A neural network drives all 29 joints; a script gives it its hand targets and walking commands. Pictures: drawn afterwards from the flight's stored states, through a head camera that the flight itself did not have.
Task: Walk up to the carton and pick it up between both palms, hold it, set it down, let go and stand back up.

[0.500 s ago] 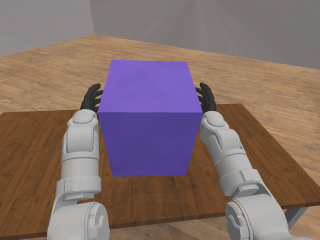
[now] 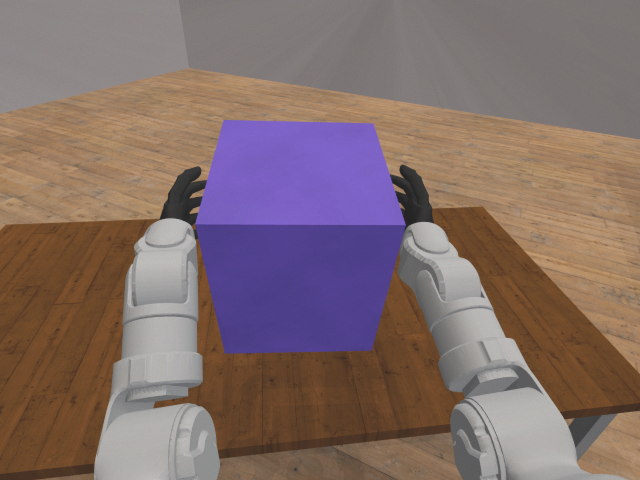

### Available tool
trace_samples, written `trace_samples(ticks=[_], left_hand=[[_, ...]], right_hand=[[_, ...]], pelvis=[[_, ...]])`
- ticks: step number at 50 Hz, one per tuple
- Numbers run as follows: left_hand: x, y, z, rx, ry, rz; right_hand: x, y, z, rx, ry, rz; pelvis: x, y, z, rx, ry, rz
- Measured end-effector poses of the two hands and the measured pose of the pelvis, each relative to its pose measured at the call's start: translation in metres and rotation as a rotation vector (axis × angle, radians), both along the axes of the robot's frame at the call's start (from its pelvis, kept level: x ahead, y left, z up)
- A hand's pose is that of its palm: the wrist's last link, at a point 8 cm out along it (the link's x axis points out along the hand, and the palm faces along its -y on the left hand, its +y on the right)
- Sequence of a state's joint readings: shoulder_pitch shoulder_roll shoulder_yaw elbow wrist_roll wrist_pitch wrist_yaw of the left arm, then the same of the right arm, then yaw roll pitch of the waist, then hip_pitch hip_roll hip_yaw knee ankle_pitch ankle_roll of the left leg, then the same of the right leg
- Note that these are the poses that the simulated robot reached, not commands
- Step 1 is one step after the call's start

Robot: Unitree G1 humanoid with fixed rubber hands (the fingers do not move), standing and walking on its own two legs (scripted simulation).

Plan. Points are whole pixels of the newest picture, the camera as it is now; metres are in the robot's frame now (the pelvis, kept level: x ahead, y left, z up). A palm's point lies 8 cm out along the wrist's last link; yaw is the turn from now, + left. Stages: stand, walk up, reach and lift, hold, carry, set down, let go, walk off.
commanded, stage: hold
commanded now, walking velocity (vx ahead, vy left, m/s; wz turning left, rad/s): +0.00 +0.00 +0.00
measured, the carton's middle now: (299, 238) +0.40 +0.01 +0.18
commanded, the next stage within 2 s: set down in 0.58 s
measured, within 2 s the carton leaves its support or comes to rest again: neither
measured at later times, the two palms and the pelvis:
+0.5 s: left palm (178, 228) +0.37 +0.16 +0.22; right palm (415, 227) +0.36 -0.13 +0.22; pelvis +0.00 +0.00 +0.00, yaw +0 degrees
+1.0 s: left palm (173, 235) +0.38 +0.17 +0.20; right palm (404, 216) +0.38 -0.12 +0.22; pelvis +0.00 +0.00 +0.00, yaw +0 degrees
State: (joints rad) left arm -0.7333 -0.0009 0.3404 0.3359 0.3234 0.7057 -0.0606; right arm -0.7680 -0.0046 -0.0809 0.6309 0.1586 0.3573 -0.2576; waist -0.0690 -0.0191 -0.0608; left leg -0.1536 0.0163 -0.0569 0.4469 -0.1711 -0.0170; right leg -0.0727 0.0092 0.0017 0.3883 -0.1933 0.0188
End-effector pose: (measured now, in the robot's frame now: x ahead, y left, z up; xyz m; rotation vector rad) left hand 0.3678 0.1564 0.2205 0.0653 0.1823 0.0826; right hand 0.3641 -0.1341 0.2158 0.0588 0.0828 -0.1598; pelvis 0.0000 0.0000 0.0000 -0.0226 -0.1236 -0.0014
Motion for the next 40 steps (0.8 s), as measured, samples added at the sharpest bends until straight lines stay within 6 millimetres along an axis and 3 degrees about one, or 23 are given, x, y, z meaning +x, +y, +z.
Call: trace_samples(ticks=[40], left_hand=[[0.001, -0.0029, 0.0057, 0.018, -0.043, -0.002]], right_hand=[[0.0014, -0.0028, 0.0073, 0.016, -0.044, -0.001]], pelvis=[[0.0, -0.0001, 0.0, 0.0, 0.0, 0.0]])
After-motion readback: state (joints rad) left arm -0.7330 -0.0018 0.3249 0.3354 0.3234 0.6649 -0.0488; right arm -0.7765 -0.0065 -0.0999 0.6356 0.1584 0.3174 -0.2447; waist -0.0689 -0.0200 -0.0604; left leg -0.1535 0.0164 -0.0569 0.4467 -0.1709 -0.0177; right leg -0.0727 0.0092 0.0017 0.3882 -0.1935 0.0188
